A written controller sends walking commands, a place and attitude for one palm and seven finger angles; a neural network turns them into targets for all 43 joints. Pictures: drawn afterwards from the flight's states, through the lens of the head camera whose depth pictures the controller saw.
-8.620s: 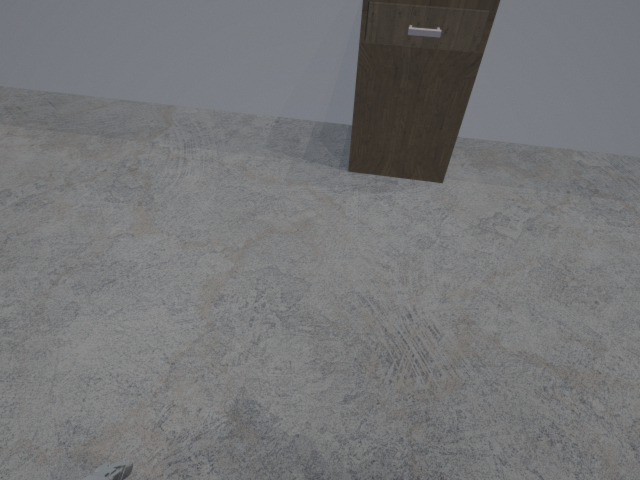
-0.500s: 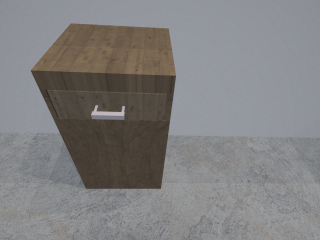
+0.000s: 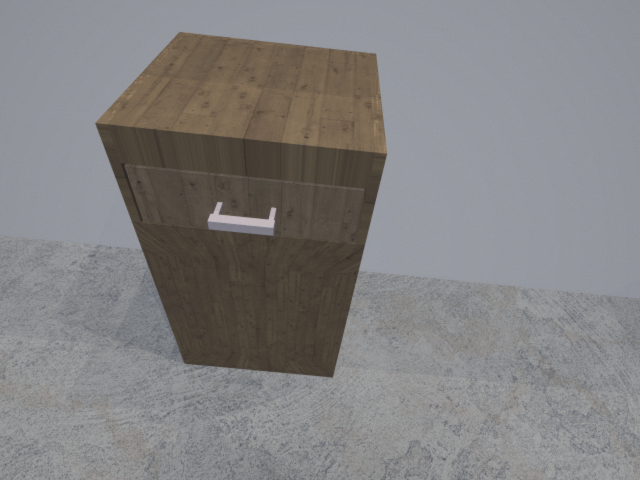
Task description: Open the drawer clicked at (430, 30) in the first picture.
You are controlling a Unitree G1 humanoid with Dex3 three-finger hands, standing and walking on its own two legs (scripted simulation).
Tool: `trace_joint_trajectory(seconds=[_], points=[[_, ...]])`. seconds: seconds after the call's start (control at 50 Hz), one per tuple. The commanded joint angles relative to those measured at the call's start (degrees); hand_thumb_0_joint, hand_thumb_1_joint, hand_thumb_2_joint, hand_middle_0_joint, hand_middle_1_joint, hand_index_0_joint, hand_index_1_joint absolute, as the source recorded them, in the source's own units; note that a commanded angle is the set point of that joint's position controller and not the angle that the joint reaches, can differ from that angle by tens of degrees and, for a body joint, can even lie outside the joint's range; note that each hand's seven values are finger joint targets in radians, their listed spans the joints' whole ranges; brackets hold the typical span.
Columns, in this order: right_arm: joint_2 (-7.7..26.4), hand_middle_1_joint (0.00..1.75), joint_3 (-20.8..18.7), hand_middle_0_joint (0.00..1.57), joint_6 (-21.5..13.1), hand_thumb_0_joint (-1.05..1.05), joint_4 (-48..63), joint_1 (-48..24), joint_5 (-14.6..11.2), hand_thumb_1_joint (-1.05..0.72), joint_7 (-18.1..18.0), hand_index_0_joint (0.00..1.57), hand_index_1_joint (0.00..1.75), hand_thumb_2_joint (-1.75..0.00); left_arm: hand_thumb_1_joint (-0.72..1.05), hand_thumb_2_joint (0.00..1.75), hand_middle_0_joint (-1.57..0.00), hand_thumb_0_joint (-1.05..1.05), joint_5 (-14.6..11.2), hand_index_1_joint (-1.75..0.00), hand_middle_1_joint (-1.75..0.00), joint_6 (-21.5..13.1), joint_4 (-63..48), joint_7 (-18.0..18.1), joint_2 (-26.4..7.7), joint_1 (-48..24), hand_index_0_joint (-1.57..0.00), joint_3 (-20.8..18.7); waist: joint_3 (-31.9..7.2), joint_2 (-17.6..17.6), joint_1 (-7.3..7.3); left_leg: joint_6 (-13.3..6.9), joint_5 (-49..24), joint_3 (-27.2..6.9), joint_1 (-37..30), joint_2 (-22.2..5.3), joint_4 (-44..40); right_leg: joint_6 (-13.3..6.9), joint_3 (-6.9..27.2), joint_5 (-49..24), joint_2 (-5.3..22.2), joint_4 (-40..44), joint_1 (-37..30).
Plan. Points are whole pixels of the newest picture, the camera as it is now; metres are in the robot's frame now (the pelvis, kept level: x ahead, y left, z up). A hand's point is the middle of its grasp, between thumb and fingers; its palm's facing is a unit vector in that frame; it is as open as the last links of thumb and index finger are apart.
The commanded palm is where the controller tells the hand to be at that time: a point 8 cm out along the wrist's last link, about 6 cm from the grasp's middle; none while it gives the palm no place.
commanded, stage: shuffle to correct the standing spot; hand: left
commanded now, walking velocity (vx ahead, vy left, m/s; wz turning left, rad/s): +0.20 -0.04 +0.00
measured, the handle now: (244, 217) +0.57 +0.19 -0.04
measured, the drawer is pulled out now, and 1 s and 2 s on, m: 0.00 0.00 0.00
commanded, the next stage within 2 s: come to a stop and stand still in 0.06 s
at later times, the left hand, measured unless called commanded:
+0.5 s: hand out of the picture +0.13 +0.15 -0.17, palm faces -0.02 -0.97 -0.22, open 7.3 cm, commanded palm none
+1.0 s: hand out of the picture +0.04 +0.16 -0.17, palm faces +0.03 -0.98 -0.18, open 7.3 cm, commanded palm none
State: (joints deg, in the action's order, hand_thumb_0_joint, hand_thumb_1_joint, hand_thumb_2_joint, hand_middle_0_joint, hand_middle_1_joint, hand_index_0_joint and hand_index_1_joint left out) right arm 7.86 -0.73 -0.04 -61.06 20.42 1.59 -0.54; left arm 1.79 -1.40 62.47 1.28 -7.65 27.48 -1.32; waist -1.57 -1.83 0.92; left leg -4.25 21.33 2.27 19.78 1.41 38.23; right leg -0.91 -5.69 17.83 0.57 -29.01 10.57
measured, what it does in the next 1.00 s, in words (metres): steps on the spot: right foot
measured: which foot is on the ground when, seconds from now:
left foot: down 0.00-1.00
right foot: down 0.00-0.06, up 0.08-0.42, down 0.44-0.72, up 0.74-1.00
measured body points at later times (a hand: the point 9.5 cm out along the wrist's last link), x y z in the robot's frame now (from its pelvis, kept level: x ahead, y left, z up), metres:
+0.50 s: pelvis +0.08 -0.03 +0.00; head +0.10 -0.04 +0.44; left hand +0.14 +0.20 -0.15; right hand +0.03 -0.22 -0.17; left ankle +0.04 +0.07 -0.73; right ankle +0.14 -0.15 -0.73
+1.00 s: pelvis +0.03 -0.02 +0.01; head +0.03 -0.01 +0.46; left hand +0.04 +0.21 -0.15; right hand +0.03 -0.24 -0.15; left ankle +0.04 +0.07 -0.73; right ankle -0.01 -0.13 -0.71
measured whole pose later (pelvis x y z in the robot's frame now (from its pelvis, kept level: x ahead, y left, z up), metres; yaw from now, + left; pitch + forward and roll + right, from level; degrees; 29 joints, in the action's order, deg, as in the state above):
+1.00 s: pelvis +0.03 -0.02 +0.01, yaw +0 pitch +1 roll +0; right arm 7.7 -0.9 -0.5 -59.2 18.8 2.3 -1.8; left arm 1.9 1.5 59.5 0.3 -9.4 18.4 -1.9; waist -1.4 -1.2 -0.7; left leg -3.0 12.1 5.4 13.6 0.9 24.9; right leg -0.8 -2.9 24.6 1.2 -39.0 15.6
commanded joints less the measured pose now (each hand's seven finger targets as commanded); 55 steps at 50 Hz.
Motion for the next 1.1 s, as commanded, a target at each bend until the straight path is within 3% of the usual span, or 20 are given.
trace_joint_trajectory(seconds=[0.0, 0.04, 0.06, 0.12, 0.2, 0.26, 0.38, 0.44, 0.46, 0.52, 0.66, 0.68, 0.7, 0.72, 0.78, 0.94, 0.98, 1.02, 1.06, 1.08], points=[[2.8, 0.3, -0.3, 0.2, -2.5, 0.0, 1.5, 6.2, -0.4, -0.9, 0.1, 0.2, 0.3, -0.9, 0.9, 0.9, -0.2, 0.0, -0.2, -0.3, -0.3, -0.5, -2.0, 0.3, -4.9, -1.2, -0.2, -0.8, 10.0, 2.4, -4.2, 0.6, 1.2, -2.4, -10.0, -2.4, -12.6, -5.7, 8.3, 14.9, 8.1, 5.7, 17.0], [9.9, 0.3, -2.1, 0.2, -2.8, 0.0, -0.3, 14.9, 0.3, -0.9, -1.3, 0.2, 0.3, -0.9, 0.9, 0.9, -0.2, 0.0, -0.4, -0.3, -0.3, -0.7, -4.2, -0.7, -1.7, -2.1, -0.2, 0.0, 8.5, 17.4, -6.26, -8.3, 10.6, -31.3, -18.1, -21.4, -27.7, -1.6, -0.7, 13.3, -0.5, -19.6, 30.3], [10.5, 0.3, -2.3, 0.2, -2.7, 0.0, -0.2, 14.7, 0.0, -0.9, -1.5, 0.2, 0.3, -0.9, 0.9, 0.9, -0.2, 0.0, 0.5, -0.3, -0.3, -0.5, -5.3, -0.7, -3.3, -4.4, -0.2, -0.4, 9.6, 15.2, -5.91, -10.3, 12.1, -32.7, -15.9, -23.1, -29.5, -2.5, 3.2, 12.5, 1.7, -28.8, 31.4], [6.2, 0.3, -1.1, 0.2, -3.9, 0.0, 1.6, 7.8, -0.3, -0.9, -1.4, 0.2, 0.3, -0.9, 0.9, 0.9, -0.2, 0.0, 0.5, -0.3, -0.3, -1.1, -4.0, -1.3, -2.4, -4.9, -0.2, -0.6, 11.4, 4.1, -2.69, -10.2, -0.5, -22.9, -8.8, -19.9, -29.2, -1.7, 5.9, 2.7, 5.1, -34.5, 29.9], [4.4, 0.3, 0.0, 0.2, -5.1, 0.0, 1.3, 6.9, -0.6, -0.9, -2.0, 0.2, 0.3, -0.9, 0.9, 0.9, -0.2, 0.0, -0.3, -0.3, -0.3, -0.3, -3.4, -1.2, 0.3, -4.6, -0.2, -0.1, 5.3, 4.5, -0.85, -7.9, -39.6, -7.5, -11.4, -14.9, -23.9, 1.0, 3.8, -3.6, 4.4, -28.9, 23.1], [4.2, 0.3, 0.6, 0.2, -4.6, 0.0, 0.7, 5.2, -0.5, -0.9, -2.3, 0.2, 0.3, -0.9, 0.9, 0.9, -0.2, 0.0, -0.8, -0.3, -0.3, 0.3, -3.7, -0.5, 0.6, -6.3, -0.2, 0.2, 3.5, 8.0, -0.42, -5.7, -52.5, -2.6, -9.5, -12.8, -20.5, 1.5, 2.6, -6.7, 2.8, -18.4, 15.0], [5.2, 0.3, -0.7, 0.2, -2.2, 0.0, -0.1, 4.3, -0.7, -0.9, -2.2, 0.2, 0.3, -0.9, 0.9, 0.9, -0.2, 0.0, -0.8, -0.3, -0.3, 0.2, -3.9, 0.1, -3.5, -7.4, -0.2, -0.6, 3.8, 5.7, 0.28, -2.1, -39.4, -3.4, -8.6, -11.7, -12.3, 1.7, 1.8, -14.6, 2.5, 1.8, 3.3], [1.4, 0.3, -1.2, 0.2, -1.1, 0.0, 0.3, 8.4, -1.6, -0.9, -1.5, 0.2, 0.3, -0.9, 0.9, 0.9, -0.2, 0.0, -0.8, -0.3, -0.3, -0.1, -4.4, 0.8, -9.9, -5.9, -0.2, -1.6, -1.4, -6.5, -1.0, 2.9, -1.1, 0.1, 2.5, -2.4, -3.6, -5.6, 15.0, -52.1, 17.5, -2.0, -7.5], [1.2, 0.3, -1.6, 0.2, -0.5, 0.0, 0.3, 9.8, -1.5, -0.9, -1.5, 0.2, 0.3, -0.9, 0.9, 0.9, -0.2, 0.0, -0.9, -0.3, -0.3, 0.3, -5.4, 0.9, -10.7, -6.6, -0.2, -1.7, -1.6, -5.1, -1.62, 3.2, 3.0, 0.5, 0.2, -1.0, -0.9, -8.0, 14.5, -55.1, 20.2, -0.3, -4.4], [1.2, 0.3, -1.7, 0.2, 0.8, 0.0, 1.3, 5.4, -1.2, -0.9, -1.6, 0.2, 0.3, -0.9, 0.9, 0.9, -0.2, 0.0, -0.3, -0.3, -0.3, 0.7, -6.9, 1.6, -9.5, -9.1, -0.2, -2.3, -3.1, -16.1, 0.13, 4.1, 12.3, -0.2, 1.9, -1.5, 12.4, -11.7, 16.7, -47.6, 20.2, 5.3, -2.1], [0.0, 0.3, -1.7, 0.2, 1.1, 0.0, 0.9, 8.3, -1.0, -0.9, -0.5, 0.2, 0.3, -0.9, 0.9, 0.9, -0.2, 0.0, -0.1, -0.3, -0.3, 2.9, -10.6, 1.6, -10.6, -15.4, -0.2, -3.9, -0.4, -4.6, -2.83, 4.2, -3.9, 3.4, -11.6, -0.5, -8.8, -6.1, 12.7, -3.2, 13.5, 6.8, 13.7], [1.8, 0.3, -1.9, 0.2, 1.0, 0.0, 1.2, 9.3, -0.8, -0.9, -0.6, 0.2, 0.3, -0.9, 0.9, 0.9, -0.2, 0.0, -0.6, -0.3, -0.3, 3.4, -11.3, 1.3, -8.9, -16.2, -0.2, -3.4, 1.4, 1.4, -3.34, 3.1, -2.2, -0.8, -11.8, -3.2, -14.8, -3.5, 9.4, 5.1, 9.7, 2.7, 17.3], [5.4, 0.3, -2.4, 0.2, 0.8, 0.0, 2.6, 7.7, 0.0, -0.9, -0.7, 0.2, 0.3, -0.9, 0.9, 0.9, -0.2, 0.0, -1.1, -0.3, -0.3, 4.0, -12.4, 0.8, -5.6, -16.4, -0.2, -2.8, 4.8, 15.4, -3.11, -0.5, 7.6, -14.8, -5.7, -12.5, -24.1, -0.5, 3.9, 9.6, 3.5, -7.1, 21.2], [7.6, 0.3, -2.6, 0.2, 0.7, 0.0, 5.1, 2.9, 0.5, -0.9, -1.0, 0.2, 0.3, -0.9, 0.9, 0.9, -0.2, 0.0, -1.1, -0.3, -0.3, 4.1, -12.9, 0.7, -4.7, -17.6, -0.2, -2.5, 9.7, 18.7, -2.67, -4.9, 13.3, -22.3, 4.6, -19.4, -31.8, 0.2, 3.2, 8.7, 0.7, -16.9, 19.7], [5.9, 0.3, -1.5, 0.2, -0.3, 0.0, 6.6, -5.7, 0.6, -0.9, -1.2, 0.2, 0.3, -0.9, 0.9, 0.9, -0.2, 0.0, 0.2, -0.3, -0.3, 3.5, -9.2, -0.3, -3.9, -11.9, -0.2, -2.4, 7.4, 10.9, 1.42, -5.5, 9.2, -15.2, 7.4, -15.5, -29.6, -0.7, 7.0, 2.0, 1.6, -28.0, 13.5], [7.8, 0.3, -1.6, 0.2, -1.1, 0.0, 2.7, 3.9, 0.4, -0.9, -1.4, 0.2, 0.3, -0.9, 0.9, 0.9, -0.2, 0.0, -0.2, -0.3, -0.3, 1.2, -7.1, -1.0, -1.9, -12.0, -0.2, -0.3, 5.7, 7.0, -3.3, -6.1, 1.0, -13.7, -9.4, -15.3, -25.8, -0.1, 2.5, 8.6, 0.7, -6.2, 11.3], [7.6, 0.3, -1.3, 0.2, -1.0, 0.0, 2.2, 3.3, -0.1, -0.9, -1.3, 0.2, 0.3, -0.9, 0.9, 0.9, -0.2, 0.0, -0.5, -0.3, -0.3, 0.8, -5.0, -0.8, -1.8, -8.1, -0.2, -0.1, 4.0, 5.4, -1.52, -4.4, -1.0, -11.6, -7.3, -14.0, -22.4, -0.3, 2.9, 1.7, 0.7, 4.1, 3.6], [5.0, 0.3, -0.4, 0.2, -1.2, 0.0, 2.3, 1.2, -0.9, -0.9, -1.2, 0.2, 0.3, -0.9, 0.9, 0.9, -0.2, 0.0, -0.6, -0.3, -0.3, 0.1, -2.7, -0.1, -3.9, -3.8, -0.2, -0.2, 4.2, -1.9, 0.11, 0.0, -1.4, -4.8, 0.7, -7.9, -15.7, -2.0, 11.5, -1.2, 6.1, 10.3, -4.9], [2.8, 0.3, 0.5, 0.2, -1.1, 0.0, 2.3, 0.4, -0.9, -0.9, -0.7, 0.2, 0.3, -0.9, 0.9, 0.9, -0.2, 0.0, -1.0, -0.3, -0.3, 0.1, -1.5, 0.0, -6.2, -3.8, -0.2, 0.1, 5.8, -4.9, -1.24, 2.4, -3.0, 0.1, -1.8, -3.2, -11.9, -5.3, 15.9, -2.2, 12.4, 14.1, 0.0], [2.6, 0.3, 0.6, 0.2, -1.0, 0.0, 1.2, 1.1, -0.6, -0.9, -0.8, 0.2, 0.3, -0.9, 0.9, 0.9, -0.2, 0.0, -1.2, -0.3, -0.3, -0.5, -1.1, 0.0, -5.6, -5.0, -0.2, 0.3, 4.4, -6.7, -1.98, 2.6, -5.5, 0.1, -5.3, -3.4, -11.9, -5.3, 15.2, -3.6, 10.4, 13.2, 2.4]])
